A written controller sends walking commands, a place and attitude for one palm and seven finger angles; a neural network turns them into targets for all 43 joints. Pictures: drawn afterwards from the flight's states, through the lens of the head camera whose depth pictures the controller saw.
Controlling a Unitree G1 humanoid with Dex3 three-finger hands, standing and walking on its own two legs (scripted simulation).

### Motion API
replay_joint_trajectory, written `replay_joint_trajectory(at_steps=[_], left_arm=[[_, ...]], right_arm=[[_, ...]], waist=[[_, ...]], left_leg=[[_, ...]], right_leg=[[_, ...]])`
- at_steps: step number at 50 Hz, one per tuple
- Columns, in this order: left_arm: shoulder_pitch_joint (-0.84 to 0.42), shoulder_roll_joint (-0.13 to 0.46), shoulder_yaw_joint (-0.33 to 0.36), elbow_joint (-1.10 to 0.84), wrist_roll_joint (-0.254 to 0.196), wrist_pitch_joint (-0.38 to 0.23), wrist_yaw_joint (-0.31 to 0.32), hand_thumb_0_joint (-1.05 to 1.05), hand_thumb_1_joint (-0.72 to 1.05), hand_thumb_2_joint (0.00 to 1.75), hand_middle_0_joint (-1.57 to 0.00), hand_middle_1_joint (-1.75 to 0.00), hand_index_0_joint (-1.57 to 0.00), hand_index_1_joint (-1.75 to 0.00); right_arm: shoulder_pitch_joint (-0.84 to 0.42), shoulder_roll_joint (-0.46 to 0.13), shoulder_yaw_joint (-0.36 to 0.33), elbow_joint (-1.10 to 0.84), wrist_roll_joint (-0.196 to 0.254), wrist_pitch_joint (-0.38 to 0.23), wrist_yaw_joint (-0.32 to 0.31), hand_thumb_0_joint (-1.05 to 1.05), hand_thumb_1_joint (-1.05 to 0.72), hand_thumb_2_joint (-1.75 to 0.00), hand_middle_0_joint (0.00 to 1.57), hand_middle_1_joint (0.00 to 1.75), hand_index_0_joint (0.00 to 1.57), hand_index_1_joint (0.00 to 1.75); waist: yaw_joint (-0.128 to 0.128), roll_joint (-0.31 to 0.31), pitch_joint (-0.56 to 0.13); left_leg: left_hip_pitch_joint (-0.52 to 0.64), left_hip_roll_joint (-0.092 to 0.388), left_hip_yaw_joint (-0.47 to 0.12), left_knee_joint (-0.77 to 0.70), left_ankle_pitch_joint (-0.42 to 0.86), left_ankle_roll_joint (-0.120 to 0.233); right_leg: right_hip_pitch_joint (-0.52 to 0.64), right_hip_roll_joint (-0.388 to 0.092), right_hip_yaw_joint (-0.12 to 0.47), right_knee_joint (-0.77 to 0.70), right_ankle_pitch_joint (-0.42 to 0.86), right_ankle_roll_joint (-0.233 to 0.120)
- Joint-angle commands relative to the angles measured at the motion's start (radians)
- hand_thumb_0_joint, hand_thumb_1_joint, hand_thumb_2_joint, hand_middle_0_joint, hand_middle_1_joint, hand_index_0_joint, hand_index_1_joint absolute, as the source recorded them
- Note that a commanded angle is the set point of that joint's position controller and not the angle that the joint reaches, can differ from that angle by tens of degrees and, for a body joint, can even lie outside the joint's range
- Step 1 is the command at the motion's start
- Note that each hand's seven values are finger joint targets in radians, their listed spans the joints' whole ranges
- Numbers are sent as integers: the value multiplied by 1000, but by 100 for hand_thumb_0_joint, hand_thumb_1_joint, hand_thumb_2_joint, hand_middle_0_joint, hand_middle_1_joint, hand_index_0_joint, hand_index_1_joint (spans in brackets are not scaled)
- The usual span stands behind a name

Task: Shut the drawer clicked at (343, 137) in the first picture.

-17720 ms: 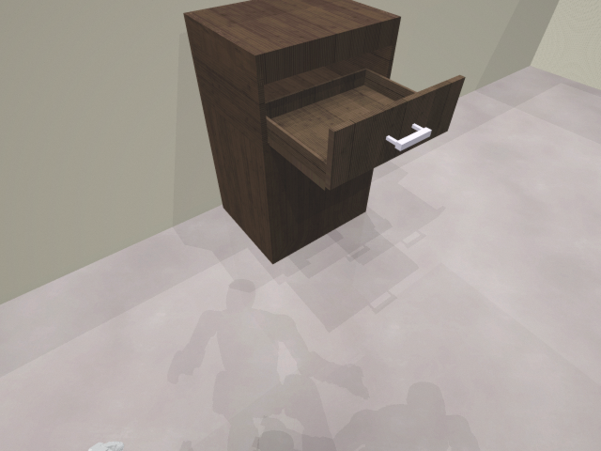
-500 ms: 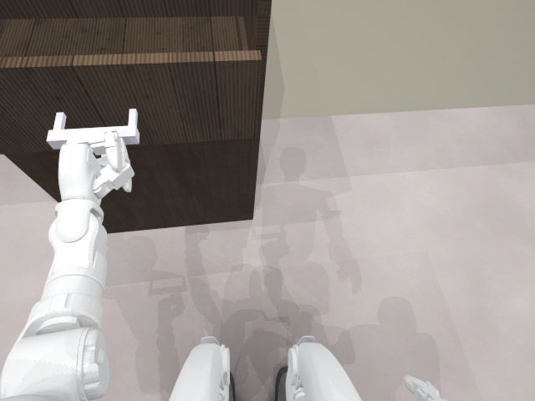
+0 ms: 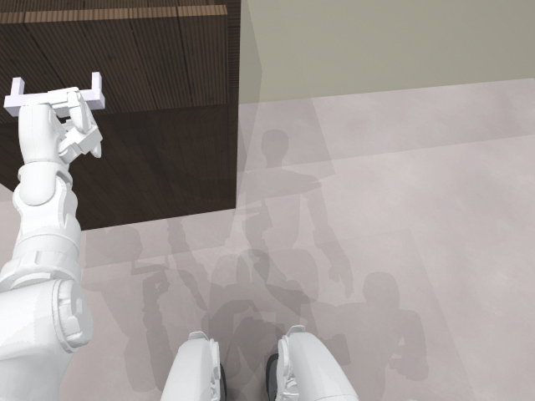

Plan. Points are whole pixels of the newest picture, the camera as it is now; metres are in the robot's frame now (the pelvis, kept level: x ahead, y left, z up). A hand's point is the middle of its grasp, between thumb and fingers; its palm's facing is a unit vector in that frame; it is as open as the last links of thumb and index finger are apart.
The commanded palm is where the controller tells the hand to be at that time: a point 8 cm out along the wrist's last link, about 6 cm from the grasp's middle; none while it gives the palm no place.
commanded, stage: push the drawer shut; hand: left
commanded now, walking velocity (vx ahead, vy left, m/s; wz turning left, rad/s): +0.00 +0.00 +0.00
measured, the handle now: (57, 92) +0.56 +0.28 +0.04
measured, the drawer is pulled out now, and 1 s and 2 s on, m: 0.04 0.00 0.00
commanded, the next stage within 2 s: pull the fist back off the drawer in 0.56 s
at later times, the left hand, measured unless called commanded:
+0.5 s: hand (85, 107) +0.53 +0.24 +0.04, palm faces +0.14 -0.99 -0.05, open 3.0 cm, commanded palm +0.55 +0.26 +0.04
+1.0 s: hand (78, 107) +0.54 +0.25 +0.04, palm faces +0.12 -0.99 -0.04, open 3.0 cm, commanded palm +0.53 +0.25 +0.04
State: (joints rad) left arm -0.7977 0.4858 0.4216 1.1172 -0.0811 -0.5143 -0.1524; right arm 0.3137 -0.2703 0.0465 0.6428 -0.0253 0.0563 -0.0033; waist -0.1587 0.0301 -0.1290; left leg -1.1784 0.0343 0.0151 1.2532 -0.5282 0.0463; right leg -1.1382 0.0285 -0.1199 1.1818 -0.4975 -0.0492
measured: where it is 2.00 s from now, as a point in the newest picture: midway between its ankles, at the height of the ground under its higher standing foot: outside the picture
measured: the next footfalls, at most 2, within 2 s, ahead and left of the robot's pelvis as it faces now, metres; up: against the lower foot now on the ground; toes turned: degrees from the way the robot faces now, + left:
none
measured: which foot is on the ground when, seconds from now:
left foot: down 0.00-1.00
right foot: down 0.00-1.00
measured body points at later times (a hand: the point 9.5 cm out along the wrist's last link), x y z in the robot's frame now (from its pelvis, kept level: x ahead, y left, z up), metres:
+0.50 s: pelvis -0.01 +0.01 -0.01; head +0.17 +0.05 +0.40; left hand +0.52 +0.29 +0.04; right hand -0.01 -0.26 -0.11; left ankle +0.03 +0.09 -0.63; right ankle +0.03 -0.10 -0.63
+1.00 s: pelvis -0.03 +0.01 -0.03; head +0.16 +0.07 +0.38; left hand +0.52 +0.30 +0.04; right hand -0.05 -0.25 -0.11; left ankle +0.03 +0.09 -0.63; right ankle +0.03 -0.10 -0.63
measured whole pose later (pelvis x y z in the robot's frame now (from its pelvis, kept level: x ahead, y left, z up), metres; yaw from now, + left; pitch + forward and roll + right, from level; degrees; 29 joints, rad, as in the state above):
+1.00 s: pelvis -0.03 +0.01 -0.03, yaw -1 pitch +30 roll -8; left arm -1.13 0.71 0.41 1.29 0.00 -0.39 -0.17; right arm 0.38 -0.28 0.11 0.64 -0.05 0.02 0.00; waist -0.25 0.04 -0.11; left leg -1.39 0.03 -0.03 1.35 -0.49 0.07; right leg -1.31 0.03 -0.17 1.22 -0.45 -0.04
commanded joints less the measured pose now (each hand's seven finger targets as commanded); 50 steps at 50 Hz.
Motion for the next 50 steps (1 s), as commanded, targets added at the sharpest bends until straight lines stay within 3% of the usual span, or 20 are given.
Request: replay_joint_trajectory(at_steps=[1, 4, 5, 6, 7, 9, 13, 15, 18, 19, 24, 25, 26, 28, 30, 33, 40, 43, 44, 50], left_arm=[[-524, 321, 51, -173, -5, -47, 18, 0, 90, 90, -140, -160, -140, -160], [-559, 367, 70, -176, 3, -46, 15, 0, 90, 90, -140, -160, -140, -160], [-573, 355, 59, -184, 3, -46, 11, 0, 90, 90, -140, -160, -140, -160], [-565, 377, 73, -163, 7, -43, 9, 0, 90, 90, -140, -160, -140, -160], [-580, 357, 54, -145, 5, -34, 5, 0, 90, 90, -140, -160, -140, -160], [-608, 396, 72, -132, 10, -26, 2, 0, 90, 90, -140, -160, -140, -160], [-623, 441, 98, -129, 18, -7, 0, 0, 90, 90, -140, -160, -140, -160], [-668, 425, 79, -152, 22, -10, -2, 0, 90, 90, -140, -160, -140, -160], [-703, 446, 94, -135, 22, -3, 7, 0, 90, 90, -140, -160, -140, -160], [-747, 423, 69, -150, 22, -6, 10, 0, 90, 90, -140, -160, -140, -160], [-839, 442, 51, -128, 49, -8, 32, 0, 90, 90, -140, -160, -140, -160], [-854, 407, 16, -110, 49, -2, 33, 0, 90, 90, -140, -160, -140, -160], [-860, 435, 31, -95, 54, 0, 36, 0, 90, 90, -140, -160, -140, -160], [-887, 435, 14, -80, 57, 11, 40, 0, 90, 90, -140, -160, -140, -160], [-919, 483, 32, -87, 59, 11, 40, 0, 90, 90, -140, -160, -140, -160], [-932, 468, -3, -61, 59, 29, 30, 0, 90, 90, -140, -160, -140, -160], [-931, 493, 23, -54, 61, 53, 23, 0, 90, 90, -140, -160, -140, -160], [-898, 449, 4, -41, 58, 68, 18, 0, 90, 90, -140, -160, -140, -160], [-905, 442, 3, -58, 56, 64, 17, 0, 90, 90, -140, -160, -140, -160], [-794, 447, 41, -78, 48, 70, 19, 0, 90, 90, -140, -160, -140, -160]], right_arm=[[166, -189, -59, -44, 2, -10, -18, 0, -90, -90, 20, 30, 20, 30], [178, -194, -55, -47, -2, -9, -18, 0, -90, -90, 20, 30, 20, 30], [183, -195, -55, -50, -4, -8, -16, 0, -90, -90, 20, 30, 20, 30], [185, -198, -55, -47, -4, -6, -15, 0, -90, -90, 20, 30, 20, 30], [186, -196, -52, -47, -3, -5, -14, 0, -90, -90, 20, 30, 20, 30], [197, -202, -48, -45, -6, -4, -15, 0, -90, -90, 20, 30, 20, 30], [218, -208, -48, -47, -9, 5, -13, 0, -90, -90, 20, 30, 20, 30], [223, -207, -47, -44, -11, 9, -9, 0, -90, -90, 20, 30, 20, 30], [236, -211, -46, -35, -13, 11, -8, 0, -90, -90, 20, 30, 20, 30], [236, -210, -45, -30, -14, 9, -9, 0, -90, -90, 20, 30, 20, 30], [247, -219, -39, -15, -20, 1, -12, 0, -90, -90, 20, 30, 20, 30], [246, -217, -36, -13, -19, -3, -11, 0, -90, -90, 20, 30, 20, 30], [247, -222, -34, -9, -19, -4, -13, 0, -90, -90, 20, 30, 20, 30], [246, -225, -29, -10, -18, -13, -18, 0, -90, -90, 20, 30, 20, 30], [249, -231, -22, -10, -19, -23, -22, 0, -90, -90, 20, 30, 20, 30], [241, -233, -14, -10, -14, -37, -28, 0, -90, -90, 20, 30, 20, 30], [256, -241, -12, -18, -20, -49, -23, 0, -90, -90, 20, 30, 20, 30], [257, -239, -17, -23, -20, -49, -16, 0, -90, -90, 20, 30, 20, 30], [258, -239, -17, -23, -21, -51, -15, 0, -90, -90, 20, 30, 20, 30], [257, -236, -21, -37, -20, -43, -5, 0, -90, -90, 20, 30, 20, 30]], waist=[[-55, 109, -458], [-53, 153, -505], [-60, 163, -533], [-54, 162, -537], [-71, 159, -515], [-76, 160, -517], [-72, 187, -558], [-79, 232, -580], [-94, 199, -551], [-115, 208, -541], [-137, 250, -519], [-152, 266, -506], [-152, 246, -488], [-170, 242, -482], [-167, 273, -508], [-182, 278, -499], [-163, 317, -519], [-162, 282, -508], [-159, 305, -512], [-116, 274, -518]], left_leg=[[295, -6, -89, -126, 274, -2], [322, -4, -97, -117, 307, -3], [341, -4, -98, -113, 327, -4], [339, -2, -102, -111, 327, -6], [328, -1, -100, -107, 321, -3], [308, 1, -106, -100, 325, -2], [337, 5, -111, -94, 377, -5], [381, 9, -123, -93, 403, -10], [354, 11, -127, -91, 360, -6], [364, 12, -134, -90, 358, -5], [374, 14, -160, -97, 285, -11], [375, 13, -162, -100, 260, -10], [351, 14, -168, -101, 231, -11], [319, 12, -165, -98, 180, -4], [321, 12, -172, -97, 175, -6], [295, 15, -175, -99, 122, -3], [322, 17, -206, -112, 100, -13], [311, 19, -210, -119, 69, -11], [334, 20, -220, -125, 75, -14], [325, 20, -204, -142, 93, -14]], right_leg=[[206, 10, 116, -155, 189, 33], [197, 12, 112, -141, 204, 27], [194, 12, 110, -140, 219, 29], [188, 12, 107, -137, 213, 28], [178, 14, 108, -141, 211, 31], [179, 14, 107, -132, 213, 30], [178, 14, 98, -125, 248, 31], [140, 15, 89, -117, 247, 29], [133, 19, 91, -131, 212, 32], [107, 19, 89, -130, 208, 31], [20, 19, 76, -122, 141, 26], [-2, 20, 75, -126, 125, 27], [-7, 20, 72, -122, 109, 26], [-16, 18, 78, -125, 83, 29], [-18, 17, 78, -116, 78, 27], [-33, 16, 81, -120, 52, 29], [-64, 14, 64, -102, 48, 20], [-63, 14, 64, -110, 35, 23], [-78, 12, 61, -104, 40, 20], [-23, 12, 64, -115, 43, 19]])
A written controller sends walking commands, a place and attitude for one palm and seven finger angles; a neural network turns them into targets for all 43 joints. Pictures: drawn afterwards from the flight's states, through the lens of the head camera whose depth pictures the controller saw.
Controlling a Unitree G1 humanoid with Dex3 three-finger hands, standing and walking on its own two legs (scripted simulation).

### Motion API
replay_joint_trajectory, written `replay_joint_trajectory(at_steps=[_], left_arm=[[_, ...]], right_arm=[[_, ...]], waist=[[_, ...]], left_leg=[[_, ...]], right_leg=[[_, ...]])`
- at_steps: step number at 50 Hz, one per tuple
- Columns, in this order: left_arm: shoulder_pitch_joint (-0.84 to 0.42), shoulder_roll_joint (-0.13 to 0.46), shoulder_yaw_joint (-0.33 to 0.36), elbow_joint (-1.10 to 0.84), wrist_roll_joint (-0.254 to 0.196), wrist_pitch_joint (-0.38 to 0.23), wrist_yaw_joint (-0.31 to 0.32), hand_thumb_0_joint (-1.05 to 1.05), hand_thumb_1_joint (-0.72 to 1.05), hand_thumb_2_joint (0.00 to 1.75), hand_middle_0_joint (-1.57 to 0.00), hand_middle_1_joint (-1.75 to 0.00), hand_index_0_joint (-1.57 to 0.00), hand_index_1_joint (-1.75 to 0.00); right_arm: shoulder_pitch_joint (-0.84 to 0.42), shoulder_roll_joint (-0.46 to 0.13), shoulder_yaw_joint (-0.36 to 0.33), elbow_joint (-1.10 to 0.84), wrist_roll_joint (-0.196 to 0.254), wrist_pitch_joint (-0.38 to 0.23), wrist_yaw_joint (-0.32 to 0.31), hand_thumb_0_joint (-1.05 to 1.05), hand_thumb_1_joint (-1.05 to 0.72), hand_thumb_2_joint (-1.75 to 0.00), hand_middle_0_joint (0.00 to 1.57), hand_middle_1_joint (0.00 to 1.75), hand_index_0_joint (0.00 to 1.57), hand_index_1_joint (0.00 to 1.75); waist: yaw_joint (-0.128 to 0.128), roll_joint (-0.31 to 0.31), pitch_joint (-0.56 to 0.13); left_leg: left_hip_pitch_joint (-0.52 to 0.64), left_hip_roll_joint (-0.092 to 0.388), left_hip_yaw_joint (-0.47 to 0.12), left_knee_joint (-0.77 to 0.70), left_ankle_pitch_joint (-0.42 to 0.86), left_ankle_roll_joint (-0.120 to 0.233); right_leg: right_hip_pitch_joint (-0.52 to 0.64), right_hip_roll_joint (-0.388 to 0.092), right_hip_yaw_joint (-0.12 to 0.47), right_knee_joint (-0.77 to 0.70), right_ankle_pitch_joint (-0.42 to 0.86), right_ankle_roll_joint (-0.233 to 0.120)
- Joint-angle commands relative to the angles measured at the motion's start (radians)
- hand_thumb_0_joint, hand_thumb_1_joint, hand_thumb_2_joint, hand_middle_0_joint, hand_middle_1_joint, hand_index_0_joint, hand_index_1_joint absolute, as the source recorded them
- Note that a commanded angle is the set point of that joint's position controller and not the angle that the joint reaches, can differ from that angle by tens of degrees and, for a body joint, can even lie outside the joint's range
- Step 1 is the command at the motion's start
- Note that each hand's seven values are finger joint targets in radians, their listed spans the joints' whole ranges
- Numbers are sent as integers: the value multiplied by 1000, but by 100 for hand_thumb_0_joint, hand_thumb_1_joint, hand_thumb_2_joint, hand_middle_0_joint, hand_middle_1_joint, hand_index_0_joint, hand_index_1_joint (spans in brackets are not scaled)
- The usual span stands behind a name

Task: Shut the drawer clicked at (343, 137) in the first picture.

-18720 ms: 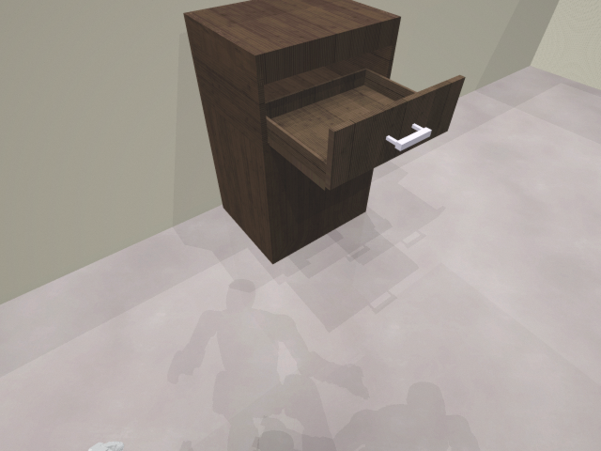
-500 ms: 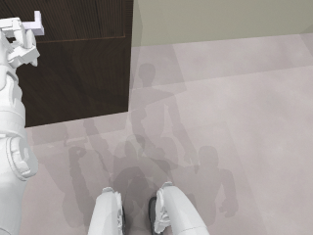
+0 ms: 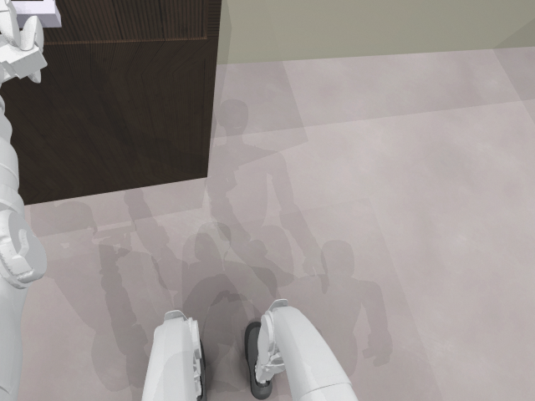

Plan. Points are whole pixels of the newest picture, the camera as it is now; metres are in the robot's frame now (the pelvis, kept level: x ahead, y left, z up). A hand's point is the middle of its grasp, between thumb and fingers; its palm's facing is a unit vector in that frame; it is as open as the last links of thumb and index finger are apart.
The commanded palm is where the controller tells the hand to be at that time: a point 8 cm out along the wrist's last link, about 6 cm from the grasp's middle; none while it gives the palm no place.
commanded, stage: pull the fist back off the drawer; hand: left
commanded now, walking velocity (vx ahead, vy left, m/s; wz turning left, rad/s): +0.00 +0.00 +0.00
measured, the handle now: out of the picture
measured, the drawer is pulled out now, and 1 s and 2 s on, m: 0.00 0.00 0.00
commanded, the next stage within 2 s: draw the hand back to the body in 0.36 s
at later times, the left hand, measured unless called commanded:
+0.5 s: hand (44, 54) +0.55 +0.23 +0.06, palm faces +0.18 -0.98 -0.04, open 3.2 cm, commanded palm +0.50 +0.25 +0.08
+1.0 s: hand out of the picture +0.40 +0.22 +0.17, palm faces +0.12 -0.99 -0.09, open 3.3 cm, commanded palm +0.36 +0.28 +0.18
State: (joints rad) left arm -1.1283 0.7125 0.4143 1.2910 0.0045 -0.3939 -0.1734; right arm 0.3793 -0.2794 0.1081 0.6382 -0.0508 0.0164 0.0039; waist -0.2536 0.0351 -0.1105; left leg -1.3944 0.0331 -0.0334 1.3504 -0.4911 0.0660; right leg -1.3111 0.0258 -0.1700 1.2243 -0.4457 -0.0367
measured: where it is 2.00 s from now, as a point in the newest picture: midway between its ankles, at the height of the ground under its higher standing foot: (227, 380)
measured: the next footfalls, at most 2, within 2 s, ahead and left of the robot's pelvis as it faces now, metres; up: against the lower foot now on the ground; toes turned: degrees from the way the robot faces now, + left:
none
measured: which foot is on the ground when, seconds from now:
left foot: down 0.00-1.00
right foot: down 0.00-1.00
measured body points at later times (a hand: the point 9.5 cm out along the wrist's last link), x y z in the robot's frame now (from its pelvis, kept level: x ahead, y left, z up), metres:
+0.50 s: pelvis +0.05 +0.01 +0.03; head +0.22 +0.04 +0.45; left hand +0.54 +0.28 +0.07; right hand +0.08 -0.26 -0.08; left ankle +0.06 +0.08 -0.60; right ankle +0.06 -0.11 -0.60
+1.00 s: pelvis +0.08 +0.00 +0.10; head +0.13 +0.00 +0.54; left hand +0.39 +0.27 +0.18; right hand +0.25 -0.25 +0.00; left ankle +0.06 +0.08 -0.60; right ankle +0.06 -0.11 -0.60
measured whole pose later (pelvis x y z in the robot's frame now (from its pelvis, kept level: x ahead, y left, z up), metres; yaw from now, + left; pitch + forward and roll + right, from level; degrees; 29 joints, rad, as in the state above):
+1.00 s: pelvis +0.08 +0.00 +0.10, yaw +2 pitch +12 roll -2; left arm -0.07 0.30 0.23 0.28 -0.22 -0.26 -0.15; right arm 0.23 -0.26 0.02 0.54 0.05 0.00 -0.02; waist -0.03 0.05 -0.13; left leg -0.63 0.00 0.02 0.88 -0.46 0.05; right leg -0.60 0.03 -0.08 0.81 -0.43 -0.03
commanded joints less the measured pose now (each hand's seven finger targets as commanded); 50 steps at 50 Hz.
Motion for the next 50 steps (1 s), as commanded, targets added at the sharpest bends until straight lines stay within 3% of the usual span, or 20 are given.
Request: replay_joint_trajectory(at_steps=[1, 6, 11, 14, 18, 22, 23, 26, 28, 30, 33, 36, 38, 39, 41, 43, 45, 48, 49, 50], left_arm=[[-452, 190, 33, -262, -43, -50, 40, 0, 90, 90, -140, -160, -140, -160], [-341, 185, 69, -308, -59, -66, 44, 0, 90, 90, -140, -160, -140, -160], [-173, 125, 73, -384, -74, -93, 52, 0, 90, 90, -140, -160, -140, -160], [-108, 53, 45, -415, -82, -107, 63, 0, 90, 90, -140, -160, -140, -160], [-95, 33, 38, -429, -82, -129, 77, 0, 90, 90, -140, -160, -140, -160], [-71, -11, 21, -462, -88, -161, 80, 0, 90, 90, -140, -160, -140, -160], [-52, -6, 32, -470, -93, -166, 77, 0, 90, 90, -140, -160, -140, -160], [189, 4, 55, -673, -128, -149, 59, 0, 90, 90, -140, -160, -140, -160], [334, -28, 30, -814, -159, -110, 43, 0, 90, 90, -140, -160, -140, -160], [510, -59, 23, -898, -194, -56, 35, 0, 90, 90, -140, -160, -140, -160], [615, -160, -29, -996, -244, -3, 47, 0, 90, 90, -140, -160, -140, -160], [612, -193, -41, -1026, -258, -1, 76, 0, 90, 90, -140, -160, -140, -160], [617, -229, -83, -1045, -247, -15, 79, 0, 90, 90, -140, -160, -140, -160], [612, -248, -118, -1085, -240, -22, 73, 0, 90, 90, -140, -160, -140, -160], [711, -239, -117, -1119, -238, -13, 52, 0, 90, 90, -140, -160, -140, -160], [765, -256, -145, -1188, -246, 5, 26, 0, 90, 90, -140, -160, -140, -160], [816, -255, -140, -1214, -260, 37, 8, 0, 90, 90, -140, -160, -140, -160], [875, -199, -52, -1238, -290, 81, 19, 0, 90, 90, -140, -160, -140, -160], [911, -37, -43, -1242, -141, 139, 120, 0, 90, 90, -140, -160, -140, -160], [922, -140, -97, -1291, -133, 172, 168, 0, 90, 90, -140, -160, -140, -160]], right_arm=[[190, -224, -87, -32, 7, -2, -10, 0, -90, -90, 20, 30, 20, 30], [183, -218, -95, -41, 8, 10, -4, 0, -90, -90, 20, 30, 20, 30], [168, -200, -109, -61, 14, 27, 9, 0, -90, -90, 20, 30, 20, 30], [159, -192, -120, -63, 16, 39, 16, 0, -90, -90, 20, 30, 20, 30], [153, -185, -128, -55, 19, 52, 15, 0, -90, -90, 20, 30, 20, 30], [150, -173, -138, -48, 16, 63, 17, 0, -90, -90, 20, 30, 20, 30], [149, -171, -139, -48, 14, 66, 17, 0, -90, -90, 20, 30, 20, 30], [137, -162, -152, -102, 33, 79, 24, 0, -90, -90, 20, 30, 20, 30], [119, -150, -155, -136, 51, 78, 28, 0, -90, -90, 20, 30, 20, 30], [103, -140, -154, -162, 68, 72, 26, 0, -90, -90, 20, 30, 20, 30], [55, -124, -153, -177, 92, 45, 11, 0, -90, -90, 20, 30, 20, 30], [17, -124, -150, -156, 97, 14, -6, 0, -90, -90, 20, 30, 20, 30], [-1, -123, -150, -150, 95, -3, -14, 0, -90, -90, 20, 30, 20, 30], [-6, -121, -150, -151, 95, -11, -17, 0, -90, -90, 20, 30, 20, 30], [-7, -121, -154, -157, 92, -23, -17, 0, -90, -90, 20, 30, 20, 30], [-31, -115, -153, -174, 95, -38, -19, 0, -90, -90, 20, 30, 20, 30], [-59, -114, -148, -189, 99, -49, -27, 0, -90, -90, 20, 30, 20, 30], [-120, -115, -139, -214, 107, -64, -43, 0, -90, -90, 20, 30, 20, 30], [-169, -105, -141, -229, 103, -29, -58, 0, -90, -90, 20, 30, 20, 30], [-195, -80, -128, -260, 106, -17, -68, 0, -90, -90, 20, 30, 20, 30]], waist=[[-22, 265, -536], [12, 230, -538], [65, 221, -570], [63, 192, -554], [59, 143, -512], [66, 172, -556], [77, 167, -561], [163, 212, -729], [186, 205, -735], [199, 141, -687], [178, 34, -535], [156, 33, -378], [146, 40, -323], [144, 84, -310], [173, 128, -360], [186, 147, -385], [193, 113, -356], [218, 1, -294], [265, 0, -315], [241, 0, -247]], left_leg=[[564, 24, -164, -247, 58, -37], [584, 25, -144, -255, 127, -39], [649, 22, -115, -264, 262, -45], [695, 27, -115, -269, 330, -50], [679, 23, -97, -266, 378, -47], [763, 23, -91, -250, 525, -62], [760, 21, -84, -247, 553, -61], [916, 22, -67, -289, 788, -75], [963, 20, -58, -331, 864, -76], [942, 18, -41, -365, 891, -63], [856, 7, -9, -424, 724, -34], [834, -2, 3, -470, 548, -35], [859, -2, -2, -491, 532, -40], [895, 0, -3, -492, 585, -42], [976, 6, -16, -498, 727, -56], [1034, 8, -23, -516, 753, -63], [1039, 7, -26, -541, 729, -61], [952, -13, -5, -589, 532, -43], [969, -20, 6, -634, 478, -33], [979, -25, 16, -672, 443, -34]], right_leg=[[142, 16, 110, -158, -4, 6], [192, 15, 110, -166, 30, 8], [267, 21, 109, -177, 94, 5], [264, 22, 104, -181, 133, 7], [304, 22, 109, -190, 178, 11], [313, 23, 109, -180, 261, 10], [340, 22, 112, -181, 288, 11], [508, 25, 121, -216, 432, 11], [611, 26, 120, -261, 507, 15], [704, 23, 122, -296, 598, 20], [785, 20, 126, -355, 604, 34], [747, 24, 123, -394, 479, 31], [726, 23, 120, -407, 434, 26], [718, 21, 123, -410, 451, 22], [751, 14, 120, -410, 504, 20], [779, 10, 118, -427, 505, 21], [807, 8, 113, -447, 498, 20], [900, 0, 115, -485, 477, 20], [975, -35, 170, -533, 436, 1], [982, -34, 165, -563, 427, 6]])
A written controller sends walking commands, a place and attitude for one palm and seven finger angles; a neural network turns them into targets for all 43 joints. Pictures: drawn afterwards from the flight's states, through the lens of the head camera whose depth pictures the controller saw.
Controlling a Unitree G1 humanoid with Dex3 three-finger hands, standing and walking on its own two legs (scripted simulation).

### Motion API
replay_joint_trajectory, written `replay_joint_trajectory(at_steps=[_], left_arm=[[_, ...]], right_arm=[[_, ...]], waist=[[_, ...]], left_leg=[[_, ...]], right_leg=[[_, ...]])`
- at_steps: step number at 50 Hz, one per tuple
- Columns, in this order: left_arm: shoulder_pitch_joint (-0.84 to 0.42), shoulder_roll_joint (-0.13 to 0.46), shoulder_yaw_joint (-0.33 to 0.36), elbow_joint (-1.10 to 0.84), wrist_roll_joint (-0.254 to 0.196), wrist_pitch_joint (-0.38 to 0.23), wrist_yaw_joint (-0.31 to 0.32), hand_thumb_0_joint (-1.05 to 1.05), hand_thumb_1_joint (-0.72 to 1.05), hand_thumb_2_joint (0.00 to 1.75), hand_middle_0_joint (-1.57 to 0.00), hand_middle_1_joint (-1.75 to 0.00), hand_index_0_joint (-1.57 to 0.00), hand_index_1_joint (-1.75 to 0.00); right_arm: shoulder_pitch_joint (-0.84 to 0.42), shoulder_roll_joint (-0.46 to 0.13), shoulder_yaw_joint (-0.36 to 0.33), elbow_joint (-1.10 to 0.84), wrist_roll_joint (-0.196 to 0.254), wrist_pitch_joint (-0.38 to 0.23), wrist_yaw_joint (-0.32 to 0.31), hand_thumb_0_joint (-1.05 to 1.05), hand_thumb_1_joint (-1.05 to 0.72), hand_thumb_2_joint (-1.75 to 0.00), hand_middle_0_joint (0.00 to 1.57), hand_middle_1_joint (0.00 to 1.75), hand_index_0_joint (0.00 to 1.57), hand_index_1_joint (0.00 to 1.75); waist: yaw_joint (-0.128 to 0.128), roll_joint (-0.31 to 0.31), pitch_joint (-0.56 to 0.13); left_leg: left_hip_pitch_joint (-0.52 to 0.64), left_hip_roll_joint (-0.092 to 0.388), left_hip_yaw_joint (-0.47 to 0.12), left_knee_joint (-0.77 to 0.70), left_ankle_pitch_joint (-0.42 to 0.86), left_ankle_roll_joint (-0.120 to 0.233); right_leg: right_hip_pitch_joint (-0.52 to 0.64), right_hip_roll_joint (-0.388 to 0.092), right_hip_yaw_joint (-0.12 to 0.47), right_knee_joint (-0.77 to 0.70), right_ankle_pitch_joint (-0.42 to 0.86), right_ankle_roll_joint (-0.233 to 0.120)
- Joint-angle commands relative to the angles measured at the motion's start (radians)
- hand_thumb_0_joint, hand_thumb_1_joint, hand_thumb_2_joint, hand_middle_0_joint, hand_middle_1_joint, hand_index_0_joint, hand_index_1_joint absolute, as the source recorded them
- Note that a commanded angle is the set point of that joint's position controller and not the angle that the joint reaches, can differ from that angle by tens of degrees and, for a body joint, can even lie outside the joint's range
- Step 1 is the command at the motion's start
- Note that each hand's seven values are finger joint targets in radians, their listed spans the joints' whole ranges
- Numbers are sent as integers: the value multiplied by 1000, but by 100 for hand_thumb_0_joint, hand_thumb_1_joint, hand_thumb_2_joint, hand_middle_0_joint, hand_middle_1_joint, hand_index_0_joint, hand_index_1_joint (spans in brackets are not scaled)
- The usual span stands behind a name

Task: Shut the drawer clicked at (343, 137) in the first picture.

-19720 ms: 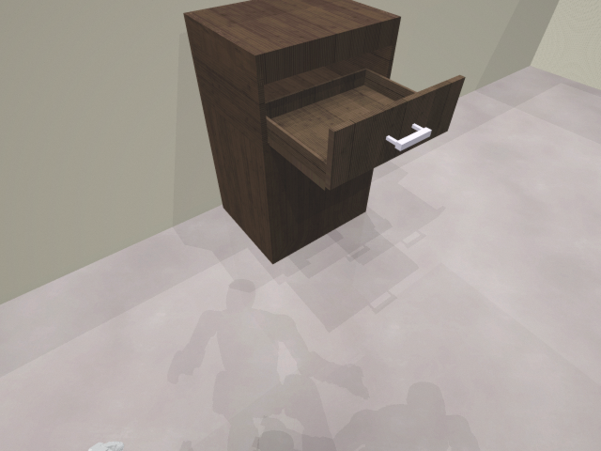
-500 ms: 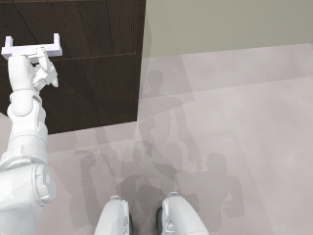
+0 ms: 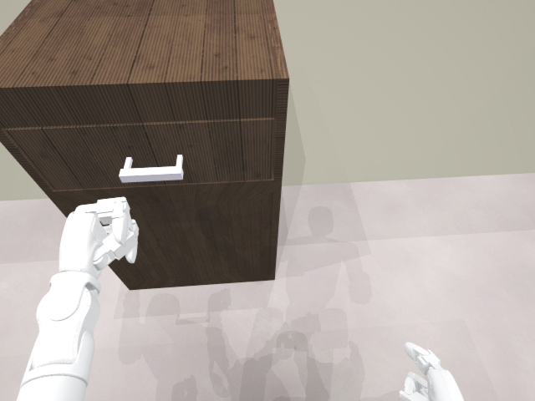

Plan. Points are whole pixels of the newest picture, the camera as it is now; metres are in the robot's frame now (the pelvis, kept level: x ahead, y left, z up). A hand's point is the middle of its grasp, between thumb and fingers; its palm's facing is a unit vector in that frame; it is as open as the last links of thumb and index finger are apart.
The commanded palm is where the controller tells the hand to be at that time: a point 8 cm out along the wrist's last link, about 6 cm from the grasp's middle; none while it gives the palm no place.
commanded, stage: draw the hand back to the body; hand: left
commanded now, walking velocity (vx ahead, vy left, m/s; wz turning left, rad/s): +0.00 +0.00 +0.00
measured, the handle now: (153, 167) +0.56 +0.26 -0.03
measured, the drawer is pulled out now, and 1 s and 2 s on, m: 0.00 0.00 0.00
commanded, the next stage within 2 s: step back with the hand held close in 0.84 s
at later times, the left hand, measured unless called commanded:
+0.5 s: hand (49, 291) +0.21 +0.22 +0.17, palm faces +0.33 -0.88 -0.34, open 3.3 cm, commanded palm +0.16 +0.27 +0.19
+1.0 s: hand (17, 321) +0.17 +0.22 +0.20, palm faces +0.39 -0.84 -0.39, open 3.3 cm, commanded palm +0.12 +0.26 +0.22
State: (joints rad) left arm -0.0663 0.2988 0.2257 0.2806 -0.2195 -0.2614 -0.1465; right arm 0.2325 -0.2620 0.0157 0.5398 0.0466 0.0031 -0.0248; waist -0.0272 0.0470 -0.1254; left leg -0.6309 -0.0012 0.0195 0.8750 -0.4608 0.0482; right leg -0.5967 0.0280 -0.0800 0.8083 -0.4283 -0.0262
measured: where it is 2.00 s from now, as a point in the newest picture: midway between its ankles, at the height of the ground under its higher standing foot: outside the picture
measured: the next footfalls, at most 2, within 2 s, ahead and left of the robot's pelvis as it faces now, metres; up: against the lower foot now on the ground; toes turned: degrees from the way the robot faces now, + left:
right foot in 1.90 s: -0.07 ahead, -0.11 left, +0.00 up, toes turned +7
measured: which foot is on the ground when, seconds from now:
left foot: down 0.00-1.00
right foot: down 0.00-1.00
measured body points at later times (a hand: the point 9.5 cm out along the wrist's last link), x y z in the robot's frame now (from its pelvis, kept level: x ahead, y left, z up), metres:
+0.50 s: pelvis -0.01 -0.01 +0.04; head -0.03 -0.03 +0.49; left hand +0.19 +0.27 +0.19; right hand +0.18 -0.23 -0.04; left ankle -0.02 +0.08 -0.70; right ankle -0.02 -0.11 -0.70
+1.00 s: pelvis -0.01 -0.02 +0.04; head -0.03 -0.05 +0.49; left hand +0.15 +0.26 +0.22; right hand +0.18 -0.24 -0.04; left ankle -0.02 +0.08 -0.70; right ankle -0.02 -0.11 -0.70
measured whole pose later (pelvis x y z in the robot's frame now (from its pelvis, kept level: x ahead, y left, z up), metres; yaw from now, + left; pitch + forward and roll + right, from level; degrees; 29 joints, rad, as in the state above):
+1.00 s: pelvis -0.01 -0.02 +0.04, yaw +0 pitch -4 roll -1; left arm 0.53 0.33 0.27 -0.45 -0.08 -0.11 0.10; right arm 0.22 -0.23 0.03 0.60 0.01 -0.12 -0.07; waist 0.05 0.08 0.01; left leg -0.10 0.00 0.02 0.46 -0.28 0.02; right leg -0.08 0.04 -0.07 0.42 -0.26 -0.05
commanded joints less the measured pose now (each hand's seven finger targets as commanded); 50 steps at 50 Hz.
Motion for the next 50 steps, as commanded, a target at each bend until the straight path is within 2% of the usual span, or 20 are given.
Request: replay_joint_trajectory(at_steps=[1, 2, 3, 8, 12, 14, 17, 19, 21, 24, 26, 30, 33, 36, 38, 39, 46, 48, 49, 50], left_arm=[[-116, 251, 80, -312, 91, 61, 166, 0, 90, 90, -140, -160, -140, -160], [-74, 224, 53, -336, 101, 81, 184, 0, 90, 90, -140, -160, -140, -160], [-60, 239, 60, -369, 107, 97, 204, 0, 90, 90, -140, -160, -140, -160], [-8, 198, 12, -481, 123, 142, 255, 0, 90, 90, -140, -160, -140, -160], [39, 196, 21, -506, 131, 159, 270, 0, 90, 90, -140, -160, -140, -160], [74, 208, 36, -547, 132, 158, 268, 0, 90, 90, -140, -160, -140, -160], [149, 210, 60, -638, 131, 149, 268, 0, 90, 90, -140, -160, -140, -160], [218, 231, 93, -687, 128, 144, 266, 0, 90, 90, -140, -160, -140, -160], [267, 218, 95, -763, 128, 135, 263, 0, 90, 90, -140, -160, -140, -160], [375, 229, 129, -828, 128, 129, 262, 0, 90, 90, -140, -160, -140, -160], [423, 215, 134, -876, 127, 125, 260, 0, 90, 90, -140, -160, -140, -160], [506, 206, 153, -918, 126, 117, 257, 0, 90, 90, -140, -160, -140, -160], [554, 219, 183, -987, 127, 100, 260, 0, 90, 90, -140, -160, -140, -160], [534, 182, 152, -905, 130, 109, 256, 0, 90, 90, -140, -160, -140, -160], [515, 178, 152, -891, 132, 106, 259, 0, 90, 90, -140, -160, -140, -160], [502, 183, 147, -891, 134, 106, 257, 0, 90, 90, -140, -160, -140, -160], [508, 225, 183, -975, 135, 87, 275, 0, 90, 90, -140, -160, -140, -160], [526, 210, 175, -963, 135, 89, 274, 0, 90, 90, -140, -160, -140, -160], [329, 376, 349, -1050, 139, 25, 284, 0, 90, 90, -140, -160, -140, -160], [419, 312, 310, -968, 146, 13, 277, 0, 90, 90, -140, -160, -140, -160]], right_arm=[[-59, -97, -36, -168, 11, -6, -45, 0, -90, -90, 20, 30, 20, 30], [-72, -96, -32, -171, 11, -7, -49, 0, -90, -90, 20, 30, 20, 30], [-80, -97, -27, -170, 13, -6, -54, 0, -90, -90, 20, 30, 20, 30], [-123, -95, -10, -160, 7, -29, -66, 0, -90, -90, 20, 30, 20, 30], [-139, -97, -4, -137, 0, -50, -71, 0, -90, -90, 20, 30, 20, 30], [-151, -98, -2, -131, -2, -63, -69, 0, -90, -90, 20, 30, 20, 30], [-159, -86, 1, -129, -9, -83, -64, 0, -90, -90, 20, 30, 20, 30], [-166, -86, -1, -124, -15, -95, -61, 0, -90, -90, 20, 30, 20, 30], [-169, -77, -1, -126, -18, -107, -56, 0, -90, -90, 20, 30, 20, 30], [-167, -77, -6, -117, -24, -127, -47, 0, -90, -90, 20, 30, 20, 30], [-165, -71, -8, -118, -25, -133, -43, 0, -90, -90, 20, 30, 20, 30], [-169, -67, -16, -116, -26, -147, -41, 0, -90, -90, 20, 30, 20, 30], [-168, -64, -23, -119, -25, -159, -44, 0, -90, -90, 20, 30, 20, 30], [-158, -67, -23, -99, -26, -155, -45, 0, -90, -90, 20, 30, 20, 30], [-154, -69, -27, -96, -27, -155, -51, 0, -90, -90, 20, 30, 20, 30], [-159, -72, -28, -96, -24, -155, -54, 0, -90, -90, 20, 30, 20, 30], [-161, -61, -23, -105, -33, -186, -62, 0, -90, -90, 20, 30, 20, 30], [-163, -57, -24, -101, -30, -188, -59, 0, -90, -90, 20, 30, 20, 30], [-134, -74, -17, -148, -30, -168, -50, 0, -90, -90, 20, 30, 20, 30], [-136, -67, -33, -104, -35, -159, -48, 0, -90, -90, 20, 30, 20, 30]], waist=[[16, -4, -208], [23, 18, -189], [26, 30, -186], [18, 11, -75], [27, -26, 2], [38, -2, 24], [52, 35, 19], [63, 4, 21], [66, 39, 22], [75, 14, 43], [75, 36, 47], [76, -17, 96], [82, -17, 67], [66, -40, 152], [65, -52, 154], [65, -24, 169], [86, 25, 52], [85, 29, 69], [45, 51, 212], [41, -43, 189]], left_leg=[[226, 13, -40, -213, 384, -19], [247, 15, -37, -233, 371, -17], [274, 19, -41, -249, 378, -15], [369, 25, -52, -340, 331, -13], [417, 23, -60, -407, 283, -8], [437, 20, -63, -432, 281, -8], [482, 20, -61, -465, 316, -11], [487, 20, -57, -474, 346, -10], [509, 19, -51, -482, 372, -11], [508, 20, -50, -487, 404, -13], [523, 22, -43, -489, 418, -13], [514, 23, -36, -488, 398, -11], [531, 21, -27, -473, 404, -6], [507, 21, -31, -480, 346, -6], [511, 20, -31, -480, 329, -1], [513, 20, -31, -481, 314, -2], [536, 13, -30, -472, 364, -3], [533, 15, -29, -472, 386, -8], [435, 25, -66, -472, 295, 3], [436, 33, -72, -436, 289, 4]], right_leg=[[269, -40, 71, -163, 384, -4], [287, -44, 71, -178, 366, -6], [307, -46, 70, -194, 365, -8], [332, -40, 64, -288, 310, -6], [361, -36, 68, -358, 259, -5], [383, -34, 69, -385, 250, -8], [437, -37, 66, -404, 282, -11], [467, -36, 67, -421, 307, -10], [483, -39, 68, -427, 331, -9], [504, -36, 67, -441, 362, -10], [506, -38, 69, -443, 379, -8], [492, -35, 72, -462, 367, -3], [494, -39, 79, -464, 381, 0], [446, -38, 80, -487, 312, 2], [437, -40, 78, -489, 289, 5], [427, -39, 85, -500, 267, 3], [503, -50, 92, -473, 336, -1], [499, -48, 89, -466, 363, -1], [411, -103, 195, -534, 363, -4], [393, -131, 219, -549, 368, -10]])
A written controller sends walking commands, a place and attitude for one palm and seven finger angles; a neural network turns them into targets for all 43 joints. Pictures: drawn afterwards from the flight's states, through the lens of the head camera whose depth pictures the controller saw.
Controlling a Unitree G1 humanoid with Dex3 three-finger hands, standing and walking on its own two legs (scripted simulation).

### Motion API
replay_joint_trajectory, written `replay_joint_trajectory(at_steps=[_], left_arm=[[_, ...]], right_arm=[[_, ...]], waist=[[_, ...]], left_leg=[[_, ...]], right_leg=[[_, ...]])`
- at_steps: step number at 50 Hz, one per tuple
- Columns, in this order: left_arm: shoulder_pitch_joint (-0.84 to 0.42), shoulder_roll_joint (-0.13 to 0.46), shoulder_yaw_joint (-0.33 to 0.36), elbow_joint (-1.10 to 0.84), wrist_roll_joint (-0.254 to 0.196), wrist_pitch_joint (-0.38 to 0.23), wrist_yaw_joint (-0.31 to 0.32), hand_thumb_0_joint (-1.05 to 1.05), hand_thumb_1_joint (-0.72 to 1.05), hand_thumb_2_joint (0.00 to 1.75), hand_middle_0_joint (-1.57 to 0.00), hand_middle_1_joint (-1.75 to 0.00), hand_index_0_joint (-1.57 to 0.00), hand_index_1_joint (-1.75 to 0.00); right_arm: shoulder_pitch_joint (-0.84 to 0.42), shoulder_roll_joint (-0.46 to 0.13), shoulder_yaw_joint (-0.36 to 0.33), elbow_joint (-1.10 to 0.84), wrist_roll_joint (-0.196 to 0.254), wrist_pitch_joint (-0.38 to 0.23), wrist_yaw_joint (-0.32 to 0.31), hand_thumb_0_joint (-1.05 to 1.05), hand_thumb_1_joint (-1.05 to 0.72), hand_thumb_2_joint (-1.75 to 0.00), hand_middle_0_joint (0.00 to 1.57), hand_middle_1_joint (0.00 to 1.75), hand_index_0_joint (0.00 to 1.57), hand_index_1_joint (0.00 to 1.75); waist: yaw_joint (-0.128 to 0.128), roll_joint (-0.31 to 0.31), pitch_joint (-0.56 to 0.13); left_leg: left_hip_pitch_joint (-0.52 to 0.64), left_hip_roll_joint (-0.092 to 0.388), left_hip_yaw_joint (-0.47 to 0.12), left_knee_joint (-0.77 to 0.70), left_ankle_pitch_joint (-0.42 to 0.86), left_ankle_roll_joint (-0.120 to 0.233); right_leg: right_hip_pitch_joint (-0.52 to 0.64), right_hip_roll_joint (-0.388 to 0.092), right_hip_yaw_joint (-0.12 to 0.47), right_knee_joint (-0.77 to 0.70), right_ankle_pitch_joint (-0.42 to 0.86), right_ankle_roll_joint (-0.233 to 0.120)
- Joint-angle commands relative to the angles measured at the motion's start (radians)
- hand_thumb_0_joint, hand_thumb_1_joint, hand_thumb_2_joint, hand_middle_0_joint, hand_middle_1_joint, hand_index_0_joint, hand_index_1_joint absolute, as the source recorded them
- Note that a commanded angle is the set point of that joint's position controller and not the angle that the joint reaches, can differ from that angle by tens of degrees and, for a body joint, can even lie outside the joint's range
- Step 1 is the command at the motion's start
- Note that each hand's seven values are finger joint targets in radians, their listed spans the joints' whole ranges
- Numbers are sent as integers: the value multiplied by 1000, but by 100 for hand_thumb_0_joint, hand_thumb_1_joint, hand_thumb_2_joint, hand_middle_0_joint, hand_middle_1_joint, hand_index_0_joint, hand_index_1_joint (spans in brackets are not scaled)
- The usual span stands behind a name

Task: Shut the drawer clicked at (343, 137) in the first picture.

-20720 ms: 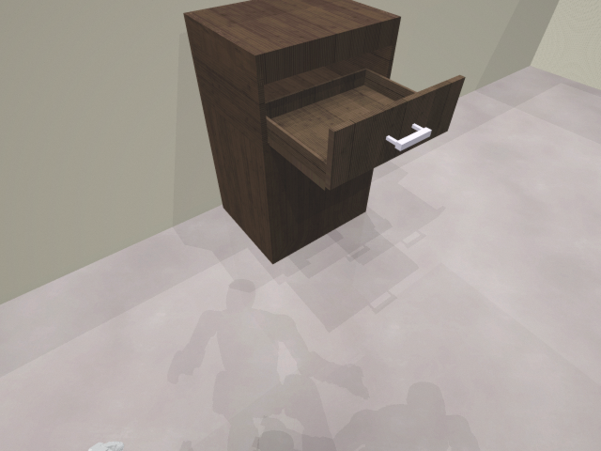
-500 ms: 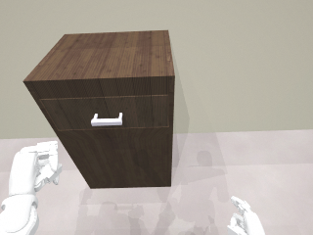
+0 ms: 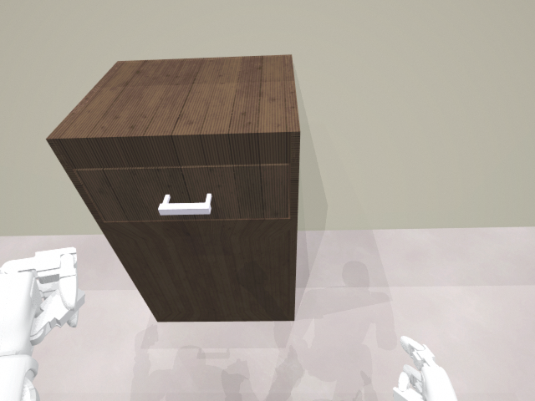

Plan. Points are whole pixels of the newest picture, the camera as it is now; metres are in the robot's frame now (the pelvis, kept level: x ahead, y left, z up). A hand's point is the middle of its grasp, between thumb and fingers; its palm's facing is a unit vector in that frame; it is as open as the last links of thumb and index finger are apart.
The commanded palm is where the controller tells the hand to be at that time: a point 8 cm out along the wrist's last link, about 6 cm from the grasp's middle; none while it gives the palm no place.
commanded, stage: step back with the hand held close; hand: left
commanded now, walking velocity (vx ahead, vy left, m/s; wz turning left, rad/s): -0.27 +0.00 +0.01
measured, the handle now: (186, 203) +0.56 +0.28 -0.07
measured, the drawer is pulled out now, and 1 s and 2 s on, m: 0.00 0.00 0.00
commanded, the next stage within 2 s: stop stepping back and stand still in 1.54 s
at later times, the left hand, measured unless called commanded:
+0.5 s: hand (35, 316) +0.15 +0.27 +0.16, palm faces +0.32 -0.80 -0.51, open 3.3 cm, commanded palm +0.09 +0.31 +0.17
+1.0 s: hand out of the picture +0.10 +0.28 +0.16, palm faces +0.36 -0.77 -0.53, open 3.3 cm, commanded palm +0.03 +0.32 +0.17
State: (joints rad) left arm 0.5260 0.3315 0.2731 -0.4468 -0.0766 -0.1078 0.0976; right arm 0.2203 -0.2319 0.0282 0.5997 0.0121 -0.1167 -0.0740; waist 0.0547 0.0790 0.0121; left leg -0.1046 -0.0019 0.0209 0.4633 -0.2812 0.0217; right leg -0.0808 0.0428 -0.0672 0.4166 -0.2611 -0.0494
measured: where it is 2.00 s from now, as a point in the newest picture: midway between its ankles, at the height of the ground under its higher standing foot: outside the picture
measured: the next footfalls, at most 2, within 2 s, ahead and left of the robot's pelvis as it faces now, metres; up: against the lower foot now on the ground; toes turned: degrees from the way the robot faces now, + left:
right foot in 0.90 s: -0.07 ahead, -0.09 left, +0.00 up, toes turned +7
left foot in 1.42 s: -0.14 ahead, +0.14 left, +0.00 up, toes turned +3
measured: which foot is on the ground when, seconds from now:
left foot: down 0.00-1.00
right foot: down 0.00-0.82, up 0.84-0.88, down 0.90-1.00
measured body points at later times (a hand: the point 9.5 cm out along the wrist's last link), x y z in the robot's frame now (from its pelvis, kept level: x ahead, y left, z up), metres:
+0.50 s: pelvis -0.04 +0.03 +0.00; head -0.02 +0.03 +0.45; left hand +0.13 +0.31 +0.19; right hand +0.14 -0.22 -0.08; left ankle -0.01 +0.10 -0.74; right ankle -0.01 -0.08 -0.74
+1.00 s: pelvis -0.10 +0.03 -0.01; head -0.06 +0.05 +0.43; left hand +0.08 +0.32 +0.19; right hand +0.07 -0.21 -0.09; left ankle -0.01 +0.10 -0.74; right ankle -0.11 -0.09 -0.74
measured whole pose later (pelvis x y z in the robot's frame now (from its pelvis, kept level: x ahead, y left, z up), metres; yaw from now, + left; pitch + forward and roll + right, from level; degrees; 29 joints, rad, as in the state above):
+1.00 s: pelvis -0.10 +0.03 -0.01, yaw +1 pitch +3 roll -2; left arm 0.61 0.44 0.46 -0.61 -0.01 -0.28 0.13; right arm 0.22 -0.20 -0.01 0.57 -0.01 -0.08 -0.07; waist -0.02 0.00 0.02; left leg -0.48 -0.03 0.01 0.59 -0.17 0.07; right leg -0.32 0.08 0.06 0.58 -0.30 0.00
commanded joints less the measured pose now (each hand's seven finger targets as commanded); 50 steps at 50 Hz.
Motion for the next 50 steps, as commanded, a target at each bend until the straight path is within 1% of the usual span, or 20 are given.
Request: replay_joint_trajectory(at_steps=[1, 2, 5, 12, 14, 18, 21, 26, 28, 30, 33, 35, 38, 42, 44, 45, 46, 47, 48, 50], left_arm=[[-76, 218, 215, -164, 9, -134, 26, 0, 90, 90, -140, -160, -140, -160], [-27, 176, 182, -137, 11, -129, 20, 0, 90, 90, -140, -160, -140, -160], [57, 138, 152, -128, 12, -136, 11, 0, 90, 90, -140, -160, -140, -160], [125, 230, 230, -293, 9, -146, 36, 0, 90, 90, -140, -160, -140, -160], [115, 263, 252, -343, 7, -147, 44, 0, 90, 90, -140, -160, -140, -160], [142, 239, 240, -342, 13, -145, 52, 0, 90, 90, -140, -160, -140, -160], [142, 215, 225, -300, 15, -142, 49, 0, 90, 90, -140, -160, -140, -160], [110, 198, 214, -261, 31, -152, 50, 0, 90, 90, -140, -160, -140, -160], [90, 194, 207, -279, 39, -160, 51, 0, 90, 90, -140, -160, -140, -160], [69, 207, 213, -302, 48, -167, 54, 0, 90, 90, -140, -160, -140, -160], [50, 204, 206, -340, 51, -175, 58, 0, 90, 90, -140, -160, -140, -160], [46, 211, 210, -364, 51, -184, 63, 0, 90, 90, -140, -160, -140, -160], [53, 212, 208, -383, 51, -195, 73, 0, 90, 90, -140, -160, -140, -160], [71, 217, 250, -368, 74, -210, 71, 0, 90, 90, -140, -160, -140, -160], [83, 239, 282, -347, 77, -209, 67, 0, 90, 90, -140, -160, -140, -160], [85, 236, 280, -346, 74, -213, 63, 0, 90, 90, -140, -160, -140, -160], [117, 224, 275, -341, 61, -217, 57, 0, 90, 90, -140, -160, -140, -160], [125, 221, 270, -334, 55, -220, 49, 0, 90, 90, -140, -160, -140, -160], [134, 217, 265, -340, 46, -225, 43, 0, 90, 90, -140, -160, -140, -160], [133, 212, 247, -363, 31, -234, 36, 0, 90, 90, -140, -160, -140, -160]], right_arm=[[-125, -97, -52, -152, -6, -25, 6, 0, -90, -90, 20, 30, 20, 30], [-120, -98, -58, -156, -5, -9, 10, 0, -90, -90, 20, 30, 20, 30], [-124, -111, -73, -162, -6, 22, 19, 0, -90, -90, 20, 30, 20, 30], [-140, -110, -90, -211, 1, 63, 8, 0, -90, -90, 20, 30, 20, 30], [-139, -115, -90, -218, 2, 63, -1, 0, -90, -90, 20, 30, 20, 30], [-123, -113, -92, -216, -3, 58, -7, 0, -90, -90, 20, 30, 20, 30], [-122, -115, -94, -208, -6, 54, -7, 0, -90, -90, 20, 30, 20, 30], [-121, -123, -95, -211, -1, 40, -6, 0, -90, -90, 20, 30, 20, 30], [-115, -126, -94, -217, 0, 31, -4, 0, -90, -90, 20, 30, 20, 30], [-118, -126, -92, -221, -4, 23, -8, 0, -90, -90, 20, 30, 20, 30], [-95, -129, -93, -220, -10, 14, -4, 0, -90, -90, 20, 30, 20, 30], [-93, -127, -91, -215, -16, 7, -7, 0, -90, -90, 20, 30, 20, 30], [-85, -132, -88, -207, -20, -2, -6, 0, -90, -90, 20, 30, 20, 30], [-109, -136, -93, -209, -21, -15, -15, 0, -90, -90, 20, 30, 20, 30], [-113, -128, -101, -213, -24, -18, -15, 0, -90, -90, 20, 30, 20, 30], [-117, -122, -101, -214, -23, -20, -14, 0, -90, -90, 20, 30, 20, 30], [-98, -123, -104, -205, -21, -21, -11, 0, -90, -90, 20, 30, 20, 30], [-108, -128, -104, -197, -22, -24, -8, 0, -90, -90, 20, 30, 20, 30], [-102, -129, -105, -189, -21, -25, -4, 0, -90, -90, 20, 30, 20, 30], [-104, -124, -98, -169, -23, -26, 0, 0, -90, -90, 20, 30, 20, 30]], waist=[[-47, -117, 48], [-51, -142, 25], [-54, -53, -52], [-45, -75, -210], [-43, -50, -220], [-45, 19, -198], [-49, 13, -141], [-60, -17, -66], [-65, -33, -49], [-64, -52, -43], [-72, -87, -46], [-76, -68, -51], [-81, -7, -51], [-58, 145, -80], [-53, 121, -89], [-53, 59, -84], [-58, 12, -88], [-61, -11, -97], [-62, -24, -108], [-64, -18, -171]], left_leg=[[-70, 33, -66, -4, 132, 32], [-56, 37, -62, 2, 167, 30], [-65, 56, -58, -34, 260, 29], [-102, 78, -72, -31, 415, 30], [-123, 81, -85, -32, 429, 28], [-166, 101, -110, -53, 443, 33], [-247, 119, -135, -97, 318, 41], [-465, 130, -162, -163, -93, 68], [-519, 122, -169, -160, -206, 76], [-549, 120, -178, -158, -269, 81], [-494, 86, -158, -82, -273, 70], [-442, 79, -157, -55, -272, 63], [-423, 85, -174, -73, -251, 60], [-712, 230, -320, -308, -435, 114], [-727, 244, -323, -285, -385, 126], [-705, 237, -308, -250, -328, 128], [-617, 209, -285, -192, -202, 117], [-590, 198, -266, -173, -159, 113], [-533, 180, -248, -146, -89, 103], [-370, 150, -196, -85, 163, 79]], right_leg=[[-141, -158, 211, -162, 225, 15], [-131, -159, 194, -147, 269, 21], [-73, -145, 139, -80, 349, 36], [19, -127, 109, 21, 474, 46], [20, -121, 107, 39, 477, 46], [2, -92, 95, 79, 410, 50], [-12, -75, 94, 91, 292, 52], [40, -70, 125, 113, 159, 50], [40, -72, 141, 101, 108, 49], [34, -70, 156, 88, 45, 51], [-59, -95, 194, 11, -69, 36], [-125, -106, 202, -30, -144, 28], [-153, -90, 174, -17, -124, 29], [139, 29, 95, 328, 71, 67], [149, 37, 114, 365, 86, 67], [134, 34, 126, 342, 71, 67], [78, 27, 135, 276, 128, 56], [67, 22, 145, 248, 130, 56], [32, 16, 152, 210, 176, 52], [-39, -11, 172, 167, 301, 52]])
